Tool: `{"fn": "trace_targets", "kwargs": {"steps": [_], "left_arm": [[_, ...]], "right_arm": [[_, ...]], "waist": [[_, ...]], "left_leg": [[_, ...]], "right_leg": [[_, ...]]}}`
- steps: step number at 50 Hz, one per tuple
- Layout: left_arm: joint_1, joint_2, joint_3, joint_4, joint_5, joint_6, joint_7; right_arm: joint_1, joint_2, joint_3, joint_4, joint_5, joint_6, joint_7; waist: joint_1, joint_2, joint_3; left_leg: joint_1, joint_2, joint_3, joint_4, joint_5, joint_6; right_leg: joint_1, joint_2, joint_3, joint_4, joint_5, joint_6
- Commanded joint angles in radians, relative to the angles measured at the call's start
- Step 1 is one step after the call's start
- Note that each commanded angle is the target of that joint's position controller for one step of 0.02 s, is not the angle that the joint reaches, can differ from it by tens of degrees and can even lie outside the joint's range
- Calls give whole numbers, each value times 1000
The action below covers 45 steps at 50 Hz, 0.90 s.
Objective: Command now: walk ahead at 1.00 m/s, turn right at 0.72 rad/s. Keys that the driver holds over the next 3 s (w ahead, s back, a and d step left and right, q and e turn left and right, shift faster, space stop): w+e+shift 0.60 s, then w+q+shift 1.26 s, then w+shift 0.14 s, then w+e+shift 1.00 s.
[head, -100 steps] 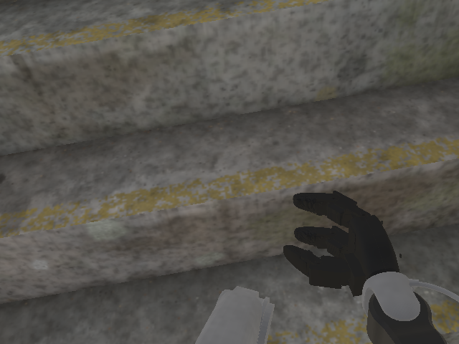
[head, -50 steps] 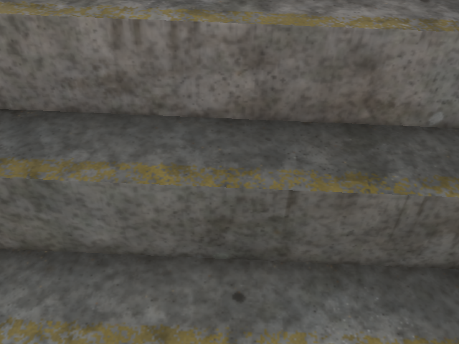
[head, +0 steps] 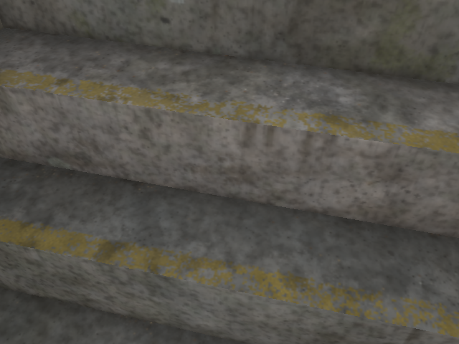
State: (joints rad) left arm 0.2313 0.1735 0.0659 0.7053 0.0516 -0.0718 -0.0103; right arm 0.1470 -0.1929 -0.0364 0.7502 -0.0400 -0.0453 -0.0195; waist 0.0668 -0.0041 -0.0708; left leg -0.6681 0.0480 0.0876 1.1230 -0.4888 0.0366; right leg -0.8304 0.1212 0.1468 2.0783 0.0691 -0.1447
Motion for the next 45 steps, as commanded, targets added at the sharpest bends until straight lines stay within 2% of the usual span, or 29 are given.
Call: {"fn": "trace_targets", "kwargs": {"steps": [1, 3, 6, 9, 11, 13, 15, 16, 17, 18, 19, 20, 21, 22, 23, 24, 26, 27, 28, 30, 31, 34, 36, 37, 38, 39, 41, 43, 45], "left_arm": [[16, -66, -47, -109, -23, 45, 22], [-98, -47, -36, -132, -49, 63, 27], [-129, -52, -31, -144, -58, 77, 43], [-180, 0, -17, -160, -55, 83, 40], [-233, 23, -4, -178, -42, 96, 44], [-317, 5, -20, -223, -47, 101, 49], [-392, 10, -18, -273, -39, 117, 45], [-410, 3, -52, -312, -61, 122, 33], [-319, 5, -58, -275, -63, 130, 31], [-215, 42, -41, -234, -74, 139, 35], [139, 97, -10, -125, -58, 125, 31], [295, 161, 9, -99, -46, 102, 7], [189, 251, 30, -81, -11, 97, 1], [95, 333, 69, -133, -20, 112, 23], [-1, 310, 76, -176, -37, 119, 34], [-103, 235, 52, -163, -48, 112, 37], [-14, 159, 25, -22, -2, 68, 55], [32, 141, 18, 32, 4, 43, 39], [151, 75, 5, 67, -26, 34, 36], [215, 143, 28, 84, -37, 13, 55], [251, 148, 33, 99, -37, 3, 63], [349, 90, 20, 135, -37, -40, 69], [384, 54, 9, 139, -36, -69, 64], [431, 39, 7, 169, -14, -76, 59], [427, 38, 9, 163, 2, -80, 61], [445, 41, 11, 178, 7, -93, 48], [460, 42, 8, 209, 9, -119, 20], [453, -8, -17, 259, -10, -113, 9], [470, -24, -35, 293, -39, -89, 38]], "right_arm": [[-57, -28, 2, 48, 2, -62, 12], [-44, -85, -8, 93, -8, -93, 3], [43, -135, -26, 146, 8, -126, 0], [55, -160, -33, 143, 5, -130, -15], [95, -179, -39, 147, 9, -145, -31], [177, -201, -51, 170, 10, -146, -34], [200, -205, -60, 178, -12, -137, -17], [187, -228, -55, 181, 25, -137, -8], [91, -188, -38, 159, 57, -124, -6], [107, -255, -45, 145, 97, -109, -11], [90, -314, -53, 99, 91, -92, -8], [24, -359, -65, 60, 114, -76, 13], [78, -326, -62, -18, 114, -81, 29], [-4, -262, -53, -88, 59, -109, 80], [-193, -154, -30, -174, -10, -123, 131], [-282, -22, 4, -249, -50, -112, 119], [-249, 117, 67, -320, -72, -92, 80], [-166, 128, 80, -294, -69, -86, 62], [-194, 82, 84, -252, -82, -88, 52], [-248, 38, 81, -278, -65, -98, 41], [-255, 34, 83, -283, -44, -95, 45], [-288, 82, 96, -267, -9, -72, 34], [-320, 120, 107, -273, -8, -63, 38], [-331, 159, 109, -261, -5, -51, 35], [-351, 187, 112, -269, -11, -48, 30], [-382, 205, 110, -269, -5, -43, 26], [-515, 231, 114, -311, 7, -38, -2], [-626, 242, 133, -347, 17, -14, -4], [-695, 227, 135, -380, 37, 21, 7]], "waist": [[84, 66, 110], [71, 104, 157], [61, 74, 139], [60, -39, 117], [34, -27, 95], [1, 52, 106], [-11, 100, 89], [-11, 168, 107], [43, 138, 83], [76, 123, 3], [151, 208, -202], [220, 249, -314], [109, 88, -394], [70, -189, -386], [53, -120, -354], [25, -58, -267], [-53, -24, -41], [-85, 9, 8], [4, 55, 32], [42, 63, 44], [46, 19, -17], [40, -10, -83], [36, -2, -77], [44, -72, -96], [34, -79, -91], [45, -100, -63], [64, -42, 72], [65, 38, 168], [83, -29, 218]], "left_leg": [[16, 219, -222, -690, -114, 83], [-3, 287, -171, -829, -28, 127], [239, 333, -104, -903, 13, 110], [358, 301, 64, -950, 102, 80], [466, 321, 104, -1007, 126, 94], [630, 340, 110, -1083, 39, 96], [779, 342, 156, -1112, 141, 91], [712, 329, 231, -1271, 282, 125], [516, 250, 337, -1276, 620, 147], [513, 241, 321, -1126, 1354, 216], [618, 350, 278, -790, 2287, 276], [680, 358, 224, -419, 2344, 257], [458, 268, 145, -204, 1968, 195], [156, 61, 117, 153, 927, 108], [-23, -73, -137, 591, 549, 61], [-156, -82, -248, 895, 552, 50], [-299, -63, -228, 1049, 626, 67], [-360, -80, -205, 1106, 608, 83], [-303, -69, -170, 910, 559, 87], [-392, -103, -118, 739, 437, 43], [-416, -119, -115, 742, 395, 34], [-480, -102, -76, 709, 269, 22], [-584, -84, -44, 738, 224, 24], [-649, -117, -23, 960, 216, 46], [-733, -117, -37, 1145, 235, 64], [-878, -128, -34, 1393, 202, 79], [-1083, -138, -82, 1553, 157, 105], [-894, -150, 7, 1251, 245, 123], [-706, -152, 112, 1068, 248, 116]], "right_leg": [[-279, -35, -35, 186, -131, 19], [-338, -19, -90, 345, -77, 39], [-547, -43, -43, 492, -186, 13], [-531, -52, -74, 258, -189, 11], [-545, -65, -129, 192, -206, 18], [-662, -119, -161, 69, -340, 10], [-705, -163, -183, 8, -465, -12], [-527, -228, -280, -338, -584, -44], [-142, -197, -345, -546, -607, -60], [83, -115, -396, -649, -696, -36], [330, 18, -441, -497, -866, -39], [434, 75, -285, -754, -871, -71], [620, 111, -77, -967, -784, -101], [652, -66, 495, -1374, -1083, -166], [544, -133, 842, -1660, -1227, -199], [453, -140, 834, -1667, -1084, -163], [297, -88, 618, -1550, -893, -44], [295, -63, 549, -1536, -863, -33], [409, 25, 420, -1505, -690, 7], [661, -10, 394, -1541, -278, -51], [801, -39, 404, -1539, -120, -71], [971, -130, 352, -1591, 176, -39], [990, -196, 358, -1638, 130, 11], [980, -226, 391, -1666, 23, -19], [970, -260, 394, -1687, -16, -47], [968, -301, 406, -1699, -118, -71], [903, -326, 332, -1748, -256, -24], [608, -256, 169, -1932, -245, 111], [438, -245, 117, -2101, -35, 109]]}}
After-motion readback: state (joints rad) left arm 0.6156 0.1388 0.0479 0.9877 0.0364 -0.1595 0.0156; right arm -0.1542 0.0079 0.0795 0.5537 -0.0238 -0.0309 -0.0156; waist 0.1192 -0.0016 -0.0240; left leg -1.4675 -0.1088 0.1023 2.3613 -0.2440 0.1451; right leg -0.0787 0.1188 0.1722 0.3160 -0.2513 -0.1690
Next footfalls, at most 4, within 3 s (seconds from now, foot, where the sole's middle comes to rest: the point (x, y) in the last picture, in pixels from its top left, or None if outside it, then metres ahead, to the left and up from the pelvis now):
0.40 right None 0.27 -0.19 -0.47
1.10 left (390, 279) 0.49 -0.24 -0.25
1.48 right None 0.60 -0.55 -0.03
1.92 left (416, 110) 0.73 -0.28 -0.03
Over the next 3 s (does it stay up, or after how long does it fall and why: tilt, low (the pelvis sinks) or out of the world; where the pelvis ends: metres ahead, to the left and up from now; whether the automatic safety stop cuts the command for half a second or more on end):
stays up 0.85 -0.32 0.86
